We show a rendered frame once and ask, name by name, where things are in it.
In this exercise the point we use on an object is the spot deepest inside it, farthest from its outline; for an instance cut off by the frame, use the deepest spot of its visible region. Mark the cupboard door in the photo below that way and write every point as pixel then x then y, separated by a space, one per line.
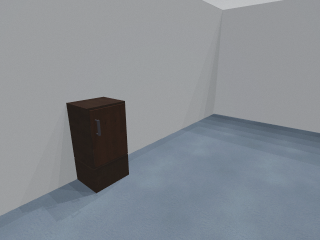
pixel 112 143

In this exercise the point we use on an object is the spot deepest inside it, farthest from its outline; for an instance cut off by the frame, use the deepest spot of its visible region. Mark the handle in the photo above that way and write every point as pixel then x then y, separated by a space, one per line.
pixel 98 127

